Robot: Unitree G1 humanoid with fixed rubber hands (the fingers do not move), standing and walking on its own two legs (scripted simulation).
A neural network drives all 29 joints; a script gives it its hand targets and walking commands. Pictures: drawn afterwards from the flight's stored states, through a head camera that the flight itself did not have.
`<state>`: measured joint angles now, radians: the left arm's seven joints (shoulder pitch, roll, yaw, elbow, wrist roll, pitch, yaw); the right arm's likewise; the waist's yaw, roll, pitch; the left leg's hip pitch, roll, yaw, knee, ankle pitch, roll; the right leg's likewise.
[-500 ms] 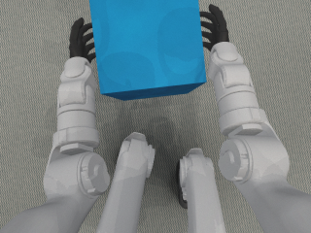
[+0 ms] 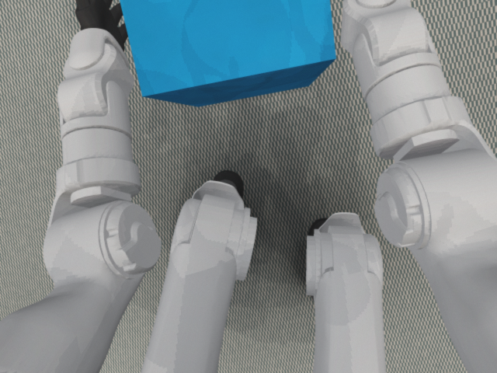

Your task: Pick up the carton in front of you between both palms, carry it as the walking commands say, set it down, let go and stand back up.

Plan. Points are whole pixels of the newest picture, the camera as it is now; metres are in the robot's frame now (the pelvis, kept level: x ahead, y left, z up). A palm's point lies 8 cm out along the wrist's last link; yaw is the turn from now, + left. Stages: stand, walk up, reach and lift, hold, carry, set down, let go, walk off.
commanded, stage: set down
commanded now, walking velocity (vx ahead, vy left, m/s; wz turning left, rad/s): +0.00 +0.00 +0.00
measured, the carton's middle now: (233, 16) +0.53 +0.16 -0.25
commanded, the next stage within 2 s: none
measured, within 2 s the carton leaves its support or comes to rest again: rests again in 0.50 s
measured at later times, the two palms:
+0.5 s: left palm (121, 44) +0.46 +0.28 -0.19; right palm out of the picture +0.57 +0.00 -0.20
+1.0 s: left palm (121, 41) +0.46 +0.29 -0.20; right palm out of the picture +0.57 +0.00 -0.21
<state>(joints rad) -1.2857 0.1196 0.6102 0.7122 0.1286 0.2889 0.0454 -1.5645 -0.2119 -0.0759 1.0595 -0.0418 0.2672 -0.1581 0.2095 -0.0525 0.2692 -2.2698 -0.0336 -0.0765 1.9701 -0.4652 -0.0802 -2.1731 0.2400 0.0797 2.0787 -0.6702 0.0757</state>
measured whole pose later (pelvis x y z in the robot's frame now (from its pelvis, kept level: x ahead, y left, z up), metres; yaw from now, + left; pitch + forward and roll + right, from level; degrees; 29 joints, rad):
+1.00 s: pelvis -0.01 -0.01 -0.03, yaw +1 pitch +39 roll +4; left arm -1.40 0.21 0.64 0.97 0.16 0.18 -0.06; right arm -1.67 -0.27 -0.05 1.22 -0.07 0.18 -0.05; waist 0.22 -0.06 0.40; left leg -2.26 0.03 -0.04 2.06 -0.47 -0.08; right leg -2.21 0.18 0.04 2.19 -0.66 0.01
